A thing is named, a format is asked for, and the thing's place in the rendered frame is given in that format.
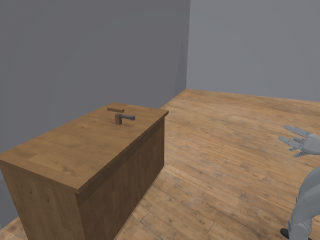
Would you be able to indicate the left robot hand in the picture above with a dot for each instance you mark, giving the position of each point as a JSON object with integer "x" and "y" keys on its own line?
{"x": 310, "y": 145}

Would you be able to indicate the right robot thigh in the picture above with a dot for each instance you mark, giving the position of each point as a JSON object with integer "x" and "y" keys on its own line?
{"x": 311, "y": 180}

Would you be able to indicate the right robot hand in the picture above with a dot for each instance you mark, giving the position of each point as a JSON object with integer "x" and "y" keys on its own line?
{"x": 299, "y": 154}

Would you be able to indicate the left robot shin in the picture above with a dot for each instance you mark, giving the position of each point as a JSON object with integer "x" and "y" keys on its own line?
{"x": 298, "y": 231}

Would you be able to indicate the tap lever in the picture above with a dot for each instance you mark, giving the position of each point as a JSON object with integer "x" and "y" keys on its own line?
{"x": 127, "y": 117}

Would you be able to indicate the counter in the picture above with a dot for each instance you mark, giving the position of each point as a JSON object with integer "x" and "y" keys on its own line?
{"x": 82, "y": 180}

